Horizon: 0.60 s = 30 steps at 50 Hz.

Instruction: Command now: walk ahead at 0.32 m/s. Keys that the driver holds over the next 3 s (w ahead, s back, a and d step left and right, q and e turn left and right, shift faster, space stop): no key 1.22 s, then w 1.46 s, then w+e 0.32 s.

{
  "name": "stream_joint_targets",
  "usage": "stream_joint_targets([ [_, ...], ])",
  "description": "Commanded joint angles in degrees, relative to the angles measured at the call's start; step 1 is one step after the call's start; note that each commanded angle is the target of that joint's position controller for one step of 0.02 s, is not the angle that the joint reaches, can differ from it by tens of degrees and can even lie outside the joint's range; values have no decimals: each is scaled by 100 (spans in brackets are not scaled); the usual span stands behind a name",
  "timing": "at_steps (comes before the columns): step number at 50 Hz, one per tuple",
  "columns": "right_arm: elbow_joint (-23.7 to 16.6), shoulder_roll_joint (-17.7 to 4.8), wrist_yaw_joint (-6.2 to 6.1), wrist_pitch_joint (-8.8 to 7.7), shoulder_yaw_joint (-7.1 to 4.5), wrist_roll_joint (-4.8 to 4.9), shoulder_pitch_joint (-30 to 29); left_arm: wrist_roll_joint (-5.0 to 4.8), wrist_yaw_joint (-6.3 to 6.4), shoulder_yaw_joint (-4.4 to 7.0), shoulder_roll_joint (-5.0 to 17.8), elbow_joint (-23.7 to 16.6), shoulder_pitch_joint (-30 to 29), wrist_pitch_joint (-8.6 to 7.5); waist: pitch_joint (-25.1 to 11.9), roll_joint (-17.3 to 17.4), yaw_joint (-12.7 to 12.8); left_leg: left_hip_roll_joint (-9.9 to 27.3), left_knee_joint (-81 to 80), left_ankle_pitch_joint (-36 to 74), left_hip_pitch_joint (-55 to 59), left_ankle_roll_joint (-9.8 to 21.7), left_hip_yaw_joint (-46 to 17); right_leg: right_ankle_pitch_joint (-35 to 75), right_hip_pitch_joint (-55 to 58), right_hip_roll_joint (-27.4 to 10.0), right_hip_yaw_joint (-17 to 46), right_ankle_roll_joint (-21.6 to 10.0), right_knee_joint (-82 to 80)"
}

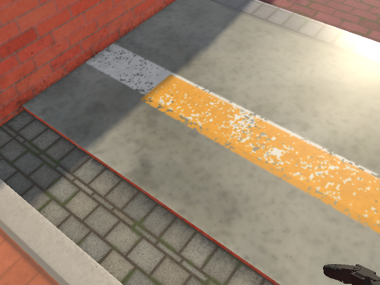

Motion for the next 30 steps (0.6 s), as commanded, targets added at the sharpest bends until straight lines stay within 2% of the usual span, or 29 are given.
stream_joint_targets([
  [1,-393,-514,45,-71,-137,1,29,14,27,213,1026,-159,-206,16,168,-977,-667,-384,-13,103,1432,148,136,4523,-1012,-1184,347,-682,354],
  [2,-1,-832,77,-104,-294,-35,1173,78,54,251,1148,-259,-627,36,-415,-1081,-1249,-336,448,515,2444,302,-226,5315,-1071,-1317,315,-519,1179],
  [3,337,-1021,65,-126,-377,-68,2008,15,74,257,1148,-444,-1091,38,-818,-831,-1710,-386,125,571,3116,392,-186,5325,-1173,-1036,225,-318,2276],
  [4,500,-1316,20,-129,-420,-178,2370,55,49,207,950,-510,-825,12,-1137,1,-1642,195,-141,2349,4065,671,-494,3847,-1843,-560,106,-109,3893],
  [5,479,-1295,69,-110,-317,-242,2188,38,-68,-24,-28,-217,688,17,-1971,1585,-812,1734,-409,3101,5386,1817,-2430,-1415,-3339,425,187,198,6283],
  [6,366,-771,168,-95,-184,-129,1995,-111,-108,20,258,-62,794,-57,-2061,1433,-925,1762,-999,3243,4887,2006,-3034,-1762,-3710,558,967,90,6980],
  [7,305,-621,224,-82,-153,-40,1441,-219,-83,129,582,-248,264,-20,-1303,908,-787,1643,-1093,2845,4094,1821,-2421,-1482,-4008,258,903,31,7121],
  [8,228,-447,273,-89,-73,-39,1002,-190,-3,176,765,-380,-157,62,-880,196,-655,1459,-1324,2505,3260,1634,-1954,-1089,-3927,5,769,7,6926],
  [9,200,-380,300,-131,-33,-92,795,-94,73,219,771,-419,-307,156,-694,-90,-557,1370,-1460,2586,2635,1560,-1646,-800,-3665,-159,778,24,6637],
  [10,233,-347,298,-147,-5,-163,636,-53,106,239,723,-488,-256,285,-734,7,-347,1271,-1626,2165,2220,1507,-1470,-606,-3291,-374,805,10,6237],
  [11,266,-222,281,-138,51,-222,505,-18,109,253,656,-526,-238,400,-747,-40,-233,1173,-1783,1798,1875,1453,-1349,-530,-2923,-456,818,-4,5748],
  [12,347,-209,237,-128,75,-264,414,22,129,213,438,-610,-317,498,-716,6,-120,1036,-1892,1849,1473,1382,-1013,-532,-2487,-476,668,37,5072],
  [13,437,-231,187,-105,89,-340,362,74,143,161,291,-697,-424,538,-772,115,-69,960,-1886,2360,1266,1400,-796,-468,-2117,-445,561,108,4614],
  [14,438,-365,149,-111,73,-402,375,74,132,169,288,-618,-354,553,-976,83,-74,853,-1894,2710,1202,1450,-545,170,-1699,-371,409,209,4510],
  [15,479,-435,94,-131,72,-430,309,107,90,190,332,-534,-145,557,-1189,154,-15,1056,-1808,3022,1124,1515,-600,804,-1318,-417,492,240,4792],
  [16,514,-427,64,-130,98,-355,265,102,66,197,361,-550,-168,566,-1150,113,4,1062,-1804,2891,1111,1507,-552,823,-1341,-437,518,252,4736],
  [17,560,-578,59,-122,63,-287,447,29,83,290,564,-606,-444,573,-947,-55,-130,888,-1723,2127,1293,1545,-482,975,-1806,-350,488,276,4744],
  [19,633,-421,13,-57,116,-230,569,42,80,304,521,-697,-695,583,-779,-3,-247,932,-1468,1227,1501,1594,-717,772,-2213,-470,615,274,4467],
  [20,660,-339,-22,-18,137,-232,667,33,66,314,522,-732,-812,572,-704,90,-323,965,-1312,1000,1571,1607,-835,609,-2333,-500,630,284,4317],
  [21,682,-285,-56,22,148,-232,729,21,44,311,478,-747,-865,549,-658,183,-359,969,-1092,871,1588,1593,-910,499,-2372,-517,613,302,4103],
  [22,660,-67,-81,49,241,-241,476,133,7,217,266,-703,-604,526,-647,334,-137,1007,-1066,1703,1272,1401,-839,368,-1710,-513,483,268,3327],
  [23,670,-88,-86,72,235,-178,376,153,-31,171,88,-536,-290,494,-566,294,25,745,-765,2079,1120,1162,-544,1212,-1258,-420,288,217,2376],
  [24,700,-175,-92,85,175,-122,855,102,-42,203,371,-451,-400,480,-312,-287,-367,220,-494,1705,1340,800,-209,2643,-1502,-479,515,62,1696],
  [25,712,-334,-104,99,103,-75,1268,-19,-37,273,734,-469,-756,471,-206,-967,-843,-114,-326,837,1651,516,-44,3042,-1816,-685,881,-168,1418],
  [26,745,-325,-87,94,125,-108,1270,0,-70,192,476,-518,-1000,459,-238,-1031,-919,-157,-413,235,1836,382,-74,3090,-1843,-822,911,-274,1192],
  [27,758,-358,-90,134,107,-102,1105,43,-127,168,372,-513,-974,465,-357,-866,-817,-167,-463,-72,1982,364,-115,2985,-1710,-856,866,-258,1054],
  [28,742,-173,-112,218,148,-156,1008,61,-186,192,495,-492,-1033,417,-265,-945,-835,-148,-678,-564,2385,287,-116,1875,-2308,-963,1078,-393,753],
  [29,754,-179,-117,305,147,-213,916,36,-215,202,518,-490,-1259,337,-117,-890,-899,-88,-762,-569,2743,262,-152,1314,-2616,-923,1064,-400,623],
  [30,763,-253,-114,381,123,-224,821,35,-213,186,421,-449,-1312,285,-85,-649,-870,-50,-898,-324,2845,264,-221,1037,-2556,-772,876,-277,545],
])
